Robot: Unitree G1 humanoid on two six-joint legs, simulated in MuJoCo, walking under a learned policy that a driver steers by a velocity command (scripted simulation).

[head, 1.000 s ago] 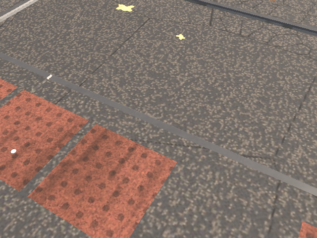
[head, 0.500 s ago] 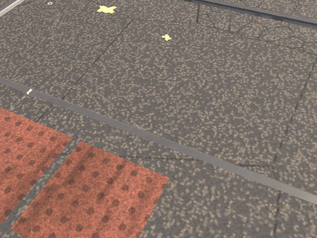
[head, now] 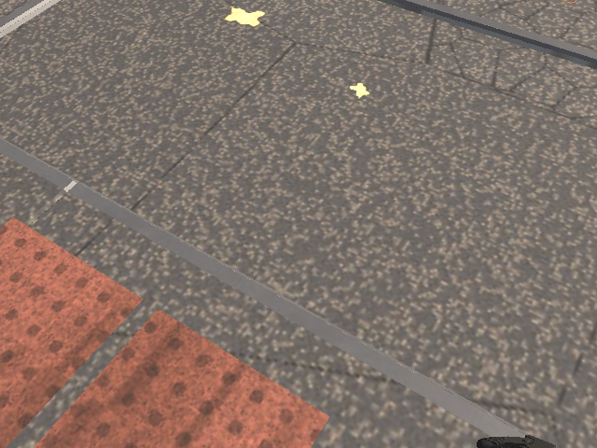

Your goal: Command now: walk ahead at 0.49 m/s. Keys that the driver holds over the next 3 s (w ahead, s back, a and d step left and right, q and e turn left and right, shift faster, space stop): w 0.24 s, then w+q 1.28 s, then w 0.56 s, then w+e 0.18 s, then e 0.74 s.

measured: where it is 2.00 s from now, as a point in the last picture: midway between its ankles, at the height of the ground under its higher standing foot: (227, 250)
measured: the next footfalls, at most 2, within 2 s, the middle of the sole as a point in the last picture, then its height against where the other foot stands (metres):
left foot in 0.08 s outside the picture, level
right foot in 0.62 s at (388, 415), level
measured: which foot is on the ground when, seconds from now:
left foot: up 0.00-0.06, down 0.08-0.62, up 0.64-1.00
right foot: down 0.00-0.10, up 0.12-0.60, down 0.62-1.00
